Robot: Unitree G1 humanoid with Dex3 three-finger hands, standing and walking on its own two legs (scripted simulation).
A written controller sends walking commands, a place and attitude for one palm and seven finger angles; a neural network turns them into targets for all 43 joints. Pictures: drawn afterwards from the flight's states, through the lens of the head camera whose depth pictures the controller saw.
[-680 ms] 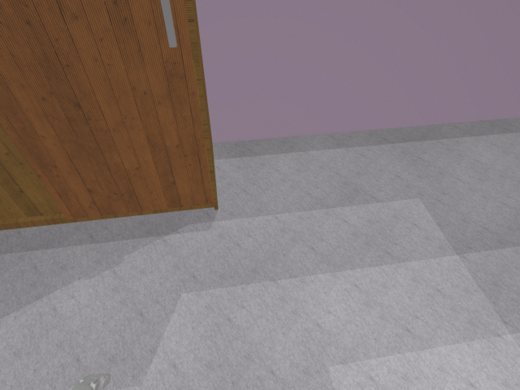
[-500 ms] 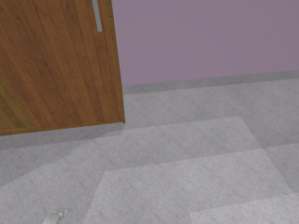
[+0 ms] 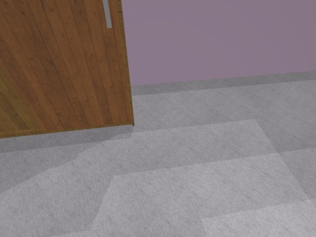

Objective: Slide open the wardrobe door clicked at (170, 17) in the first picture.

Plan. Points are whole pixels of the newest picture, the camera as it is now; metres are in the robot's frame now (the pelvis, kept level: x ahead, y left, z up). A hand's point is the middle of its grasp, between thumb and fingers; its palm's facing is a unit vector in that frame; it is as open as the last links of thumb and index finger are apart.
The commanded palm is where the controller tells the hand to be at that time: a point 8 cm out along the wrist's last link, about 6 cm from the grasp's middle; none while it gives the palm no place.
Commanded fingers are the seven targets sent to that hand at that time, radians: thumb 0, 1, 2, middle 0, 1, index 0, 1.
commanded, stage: stand and wait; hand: right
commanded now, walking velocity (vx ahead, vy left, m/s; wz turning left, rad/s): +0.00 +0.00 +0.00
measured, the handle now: out of the picture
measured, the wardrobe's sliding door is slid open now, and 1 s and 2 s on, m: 0.00 0.00 0.00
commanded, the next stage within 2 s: look at it before walking up in 0.14 s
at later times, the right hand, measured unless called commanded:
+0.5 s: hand out of the picture +0.08 -0.24 -0.15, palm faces -0.03 +0.94 -0.33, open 7.4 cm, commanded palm none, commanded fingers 0.00 -0.90 -0.90 0.20 0.30 0.20 0.30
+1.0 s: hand out of the picture +0.08 -0.24 -0.16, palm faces -0.04 +0.94 -0.33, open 7.4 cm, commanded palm none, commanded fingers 0.00 -0.90 -0.90 0.20 0.30 0.20 0.30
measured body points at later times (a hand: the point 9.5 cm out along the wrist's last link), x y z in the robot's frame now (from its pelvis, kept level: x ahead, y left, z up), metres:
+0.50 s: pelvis +0.00 +0.01 +0.00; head +0.00 +0.01 +0.45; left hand +0.08 +0.30 -0.13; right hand +0.08 -0.29 -0.13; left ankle +0.01 +0.12 -0.74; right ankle +0.00 -0.12 -0.74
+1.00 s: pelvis +0.00 +0.00 +0.00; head +0.01 +0.00 +0.45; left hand +0.09 +0.30 -0.13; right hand +0.08 -0.29 -0.14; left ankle +0.01 +0.13 -0.74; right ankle +0.00 -0.12 -0.74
